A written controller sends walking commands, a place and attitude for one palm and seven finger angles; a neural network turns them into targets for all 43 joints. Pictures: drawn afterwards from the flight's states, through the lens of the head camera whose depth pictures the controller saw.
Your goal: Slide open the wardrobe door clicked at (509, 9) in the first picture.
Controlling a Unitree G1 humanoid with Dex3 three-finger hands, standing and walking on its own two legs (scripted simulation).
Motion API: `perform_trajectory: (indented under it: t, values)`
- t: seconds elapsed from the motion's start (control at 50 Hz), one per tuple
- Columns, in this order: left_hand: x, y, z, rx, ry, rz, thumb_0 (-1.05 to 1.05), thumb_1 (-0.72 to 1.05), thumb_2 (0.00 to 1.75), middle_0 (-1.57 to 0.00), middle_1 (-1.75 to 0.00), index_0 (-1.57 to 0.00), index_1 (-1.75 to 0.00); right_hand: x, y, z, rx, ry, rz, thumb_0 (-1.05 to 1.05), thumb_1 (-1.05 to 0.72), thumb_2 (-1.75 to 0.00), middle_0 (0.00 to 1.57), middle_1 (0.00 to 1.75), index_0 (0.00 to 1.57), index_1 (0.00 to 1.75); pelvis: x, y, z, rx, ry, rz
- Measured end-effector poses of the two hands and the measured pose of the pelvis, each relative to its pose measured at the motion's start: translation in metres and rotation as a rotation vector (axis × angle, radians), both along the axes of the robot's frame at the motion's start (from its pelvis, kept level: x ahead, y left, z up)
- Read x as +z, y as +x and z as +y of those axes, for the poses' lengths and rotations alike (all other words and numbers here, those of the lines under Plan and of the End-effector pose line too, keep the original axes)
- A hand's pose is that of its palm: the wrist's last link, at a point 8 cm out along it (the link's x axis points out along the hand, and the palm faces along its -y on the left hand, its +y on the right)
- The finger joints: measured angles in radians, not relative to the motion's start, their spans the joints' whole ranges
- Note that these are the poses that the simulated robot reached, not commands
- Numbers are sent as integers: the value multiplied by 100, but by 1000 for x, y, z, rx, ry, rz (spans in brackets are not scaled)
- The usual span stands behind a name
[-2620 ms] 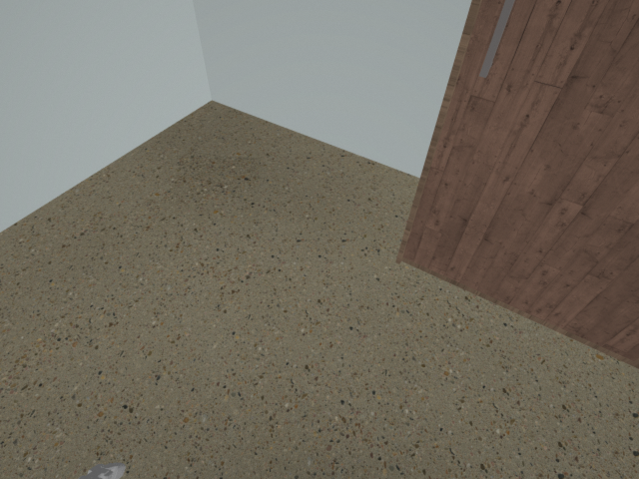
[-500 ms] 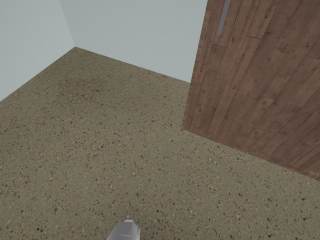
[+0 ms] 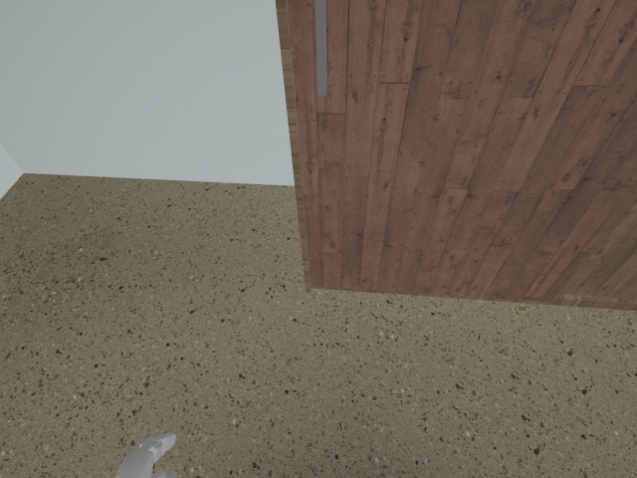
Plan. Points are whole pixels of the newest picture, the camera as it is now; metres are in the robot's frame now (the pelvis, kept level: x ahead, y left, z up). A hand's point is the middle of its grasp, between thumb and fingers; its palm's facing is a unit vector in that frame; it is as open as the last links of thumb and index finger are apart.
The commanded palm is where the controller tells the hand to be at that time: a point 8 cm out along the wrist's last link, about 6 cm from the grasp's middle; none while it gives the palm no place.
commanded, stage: take the last steps up to it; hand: left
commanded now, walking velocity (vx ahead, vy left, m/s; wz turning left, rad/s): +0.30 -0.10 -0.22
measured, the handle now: (322, 28) +0.78 +0.02 +0.19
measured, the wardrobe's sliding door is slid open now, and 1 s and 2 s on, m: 0.00 0.00 0.00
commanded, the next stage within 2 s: come to a stop and stand still in 0.78 s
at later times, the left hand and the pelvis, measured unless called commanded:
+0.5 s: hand (193, 458) +0.18 +0.20 -0.16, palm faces -0.09 -0.99 -0.14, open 7.4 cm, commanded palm none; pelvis +0.12 +0.02 +0.02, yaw -6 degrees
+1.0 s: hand (276, 350) +0.34 +0.09 -0.16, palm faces -0.06 -0.98 -0.20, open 7.2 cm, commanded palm none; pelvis +0.27 -0.08 +0.01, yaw -6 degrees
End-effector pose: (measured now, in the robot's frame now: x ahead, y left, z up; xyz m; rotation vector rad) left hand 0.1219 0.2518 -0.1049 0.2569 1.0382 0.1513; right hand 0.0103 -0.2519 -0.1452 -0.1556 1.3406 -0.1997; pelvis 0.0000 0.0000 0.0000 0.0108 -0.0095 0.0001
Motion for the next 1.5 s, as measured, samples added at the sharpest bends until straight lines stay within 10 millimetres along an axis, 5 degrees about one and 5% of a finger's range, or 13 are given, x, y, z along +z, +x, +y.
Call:
perform_trajectory:
  t: [0.16, 0.28, 0.38, 0.52, 0.68, 0.76, 0.9, 1.0, 1.08, 1.16, 1.26, 1.5]
  values:
    - [-8, 10, -19, -25, -74, 75, 0, 90, 89, -20, -30, -20, -30, 17, 13, 13, -27, 4, 20, 1, -92, -90, 19, 30, 20, 30, 13, 26, 6, -22, -20, 5]
    - [-35, 1, -3, 9, -133, 176, 0, 91, 89, -20, -30, -21, -30, 24, 36, 38, -35, -26, -44, 1, -91, -90, 20, 30, 20, 30, 6, 53, 24, -48, -41, 9]
    - [-32, 12, 7, -16, -135, 268, 0, 91, 89, -20, -30, -20, -30, 34, 26, 57, -97, -16, 7, 0, -91, -90, 20, 30, 20, 30, 16, 80, 27, -79, -38, 8]
    - [-23, 62, -7, -42, -130, 289, 0, 91, 89, -19, -30, -20, -30, 43, 6, 73, -176, 37, 177, 0, -91, -90, 20, 30, 20, 30, 25, 124, 14, -109, -37, 17]
    - [-35, 161, -72, -139, -120, 249, 0, 91, 90, -19, -30, -20, -30, 26, 10, 53, -285, 112, 338, 0, -91, -90, 20, 30, 20, 30, 5, 182, -31, -139, -11, 19]
    - [-37, 196, -98, -106, -114, 164, 0, 91, 89, -20, -30, -20, -30, 10, 50, 20, -264, 124, 350, 1, -91, -90, 20, 30, 20, 30, -3, 207, -55, -126, -14, 7]
    - [-16, 217, -104, -40, -64, 148, -2, 94, 89, -20, -30, -21, -30, 14, 204, -45, -130, 42, 54, 1, -91, -90, 20, 30, 20, 30, 14, 246, -75, -95, -26, 20]
    - [-22, 215, -109, -15, -80, 203, -1, 93, 89, -20, -30, -20, -30, 25, 300, -66, -56, -9, -130, 1, -93, -90, 19, 30, 20, 30, 15, 272, -79, -105, -41, 5]
    - [-34, 211, -113, 13, -108, 256, 0, 92, 89, -20, -30, -20, -30, 30, 346, -63, -23, -19, -193, 0, -93, -90, 19, 30, 20, 30, 11, 290, -79, -110, -43, -20]
    - [-34, 206, -114, 37, -110, 292, 0, 92, 89, -20, -30, -20, -30, 33, 366, -56, 6, -3, -204, 0, -92, -90, 19, 30, 20, 30, 12, 295, -80, -116, -13, -18]
    - [-26, 194, -110, 46, -68, 315, 0, 91, 89, -20, -30, -20, -30, 21, 368, -56, 1, 33, -190, 0, -91, -90, 20, 30, 20, 30, 10, 290, -82, -123, -5, -9]
    - [-14, 183, -80, -7, -10, 273, 0, 90, 89, -20, -30, -21, -30, 20, 310, -45, -79, 33, -133, 1, -91, -90, 20, 30, 20, 30, 14, 273, -59, -137, 3, -1]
